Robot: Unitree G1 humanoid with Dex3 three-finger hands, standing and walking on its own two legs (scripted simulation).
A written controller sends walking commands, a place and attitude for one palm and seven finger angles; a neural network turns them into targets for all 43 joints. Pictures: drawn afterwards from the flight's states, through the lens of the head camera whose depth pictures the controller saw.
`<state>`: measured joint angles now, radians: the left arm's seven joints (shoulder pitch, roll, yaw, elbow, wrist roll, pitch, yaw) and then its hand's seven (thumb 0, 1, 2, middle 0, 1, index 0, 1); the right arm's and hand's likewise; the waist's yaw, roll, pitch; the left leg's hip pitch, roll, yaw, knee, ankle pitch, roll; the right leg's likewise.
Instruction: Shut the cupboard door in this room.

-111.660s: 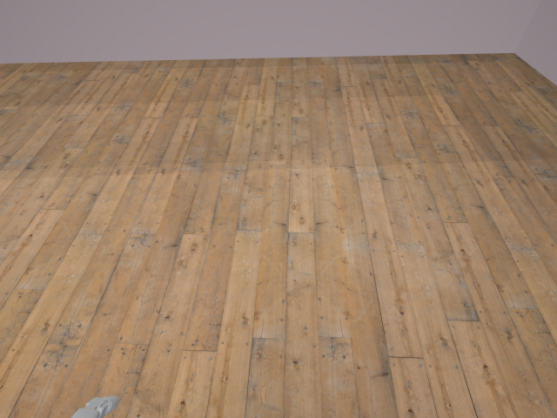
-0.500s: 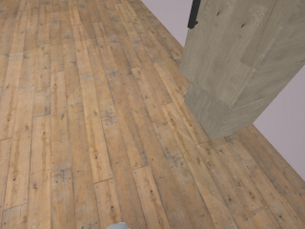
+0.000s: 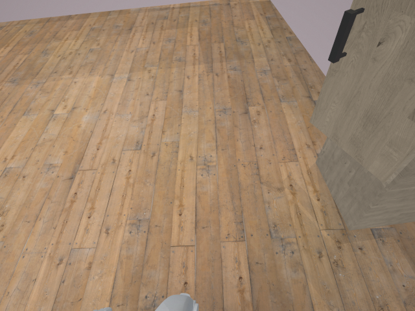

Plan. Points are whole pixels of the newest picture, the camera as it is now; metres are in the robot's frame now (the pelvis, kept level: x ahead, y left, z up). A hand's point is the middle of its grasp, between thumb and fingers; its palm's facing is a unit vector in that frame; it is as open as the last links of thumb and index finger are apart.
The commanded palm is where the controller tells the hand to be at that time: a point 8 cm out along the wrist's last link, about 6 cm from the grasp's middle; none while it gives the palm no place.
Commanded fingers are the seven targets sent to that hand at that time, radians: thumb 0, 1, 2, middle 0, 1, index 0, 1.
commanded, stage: walk to a spot facing it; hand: left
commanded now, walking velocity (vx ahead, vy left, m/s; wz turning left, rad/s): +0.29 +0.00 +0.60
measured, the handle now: (346, 36) +0.88 -0.42 +0.07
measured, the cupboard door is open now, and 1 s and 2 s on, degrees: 22 22 22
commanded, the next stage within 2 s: turn to face it in 0.74 s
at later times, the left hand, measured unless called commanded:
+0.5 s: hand out of the picture +0.06 +0.24 -0.19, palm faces +0.38 -0.90 -0.21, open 7.4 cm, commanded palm none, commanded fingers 0.00 0.90 0.90 -0.20 -0.30 -0.20 -0.30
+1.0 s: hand (109, 207) +0.40 +0.30 -0.15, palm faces +0.43 -0.88 -0.21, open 7.3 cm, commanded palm none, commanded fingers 0.00 0.90 0.90 -0.20 -0.30 -0.20 -0.30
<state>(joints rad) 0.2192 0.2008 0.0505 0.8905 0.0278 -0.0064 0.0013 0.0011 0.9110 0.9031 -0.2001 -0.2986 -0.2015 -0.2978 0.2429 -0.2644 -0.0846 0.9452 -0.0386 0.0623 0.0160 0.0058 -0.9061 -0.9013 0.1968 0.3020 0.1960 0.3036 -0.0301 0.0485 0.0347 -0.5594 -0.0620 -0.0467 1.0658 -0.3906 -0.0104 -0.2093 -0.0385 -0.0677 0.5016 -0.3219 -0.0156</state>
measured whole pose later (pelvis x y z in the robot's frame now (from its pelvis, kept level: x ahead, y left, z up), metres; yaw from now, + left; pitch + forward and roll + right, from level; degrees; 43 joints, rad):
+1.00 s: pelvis +0.37 +0.10 +0.00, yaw +28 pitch +1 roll +1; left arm 0.15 0.15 0.03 0.88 0.03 -0.06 0.01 0.00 0.91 0.90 -0.20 -0.30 -0.20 -0.30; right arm 0.32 -0.20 -0.04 1.03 -0.01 -0.01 -0.02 0.01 -0.91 -0.90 0.20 0.30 0.19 0.30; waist -0.04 0.02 0.09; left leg -0.41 -0.01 0.01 1.12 -0.46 0.01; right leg -0.30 -0.06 -0.10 0.52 -0.23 -0.02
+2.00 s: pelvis +0.45 +0.18 -0.01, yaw -5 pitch +1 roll -1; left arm 0.19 0.24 0.07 0.88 0.02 0.07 -0.02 0.00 0.91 0.90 -0.20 -0.30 -0.20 -0.30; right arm 0.17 -0.21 -0.02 0.86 -0.02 0.02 -0.02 0.00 -0.91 -0.90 0.20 0.30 0.20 0.30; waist 0.00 -0.05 0.07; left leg -0.34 0.05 0.06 0.63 -0.30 0.01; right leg -0.42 0.05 0.09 0.82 -0.47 0.02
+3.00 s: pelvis +0.49 +0.19 +0.00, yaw -41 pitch +1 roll -3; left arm 0.17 0.27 0.09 0.89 0.02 0.09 -0.04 0.01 0.91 0.90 -0.20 -0.30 -0.20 -0.30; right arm 0.22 -0.20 -0.01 0.87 -0.03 0.01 -0.03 0.00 -0.90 -0.90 0.20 0.30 0.20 0.30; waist 0.00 -0.01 0.08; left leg -0.23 0.12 0.19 0.50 -0.29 0.02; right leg -0.47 -0.03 -0.02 1.05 -0.44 0.06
